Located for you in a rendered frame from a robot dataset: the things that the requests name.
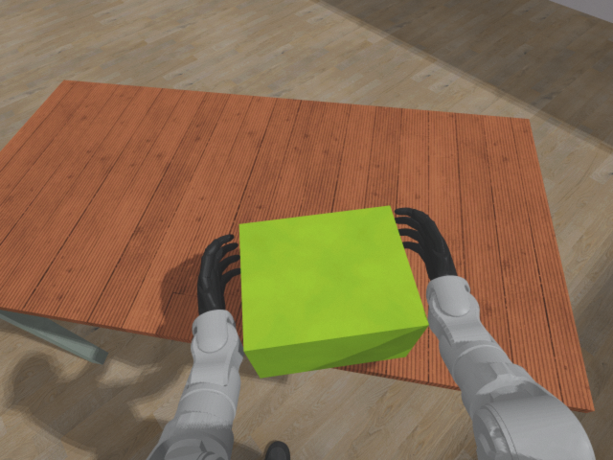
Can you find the right robot upper arm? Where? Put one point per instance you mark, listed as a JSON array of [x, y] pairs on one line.
[[536, 428]]

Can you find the left robot foot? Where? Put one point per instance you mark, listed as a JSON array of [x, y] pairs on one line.
[[278, 451]]

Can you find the table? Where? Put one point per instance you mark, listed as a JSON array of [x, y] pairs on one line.
[[110, 193]]

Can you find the right robot forearm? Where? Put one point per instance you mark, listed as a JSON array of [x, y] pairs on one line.
[[476, 362]]

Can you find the carton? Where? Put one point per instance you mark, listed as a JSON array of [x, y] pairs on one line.
[[326, 291]]

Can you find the robot left hand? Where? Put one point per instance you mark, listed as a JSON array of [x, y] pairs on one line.
[[211, 283]]

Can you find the left robot forearm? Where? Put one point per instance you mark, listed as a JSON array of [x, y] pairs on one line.
[[207, 408]]

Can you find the robot right hand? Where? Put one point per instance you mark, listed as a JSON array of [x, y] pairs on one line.
[[432, 247]]

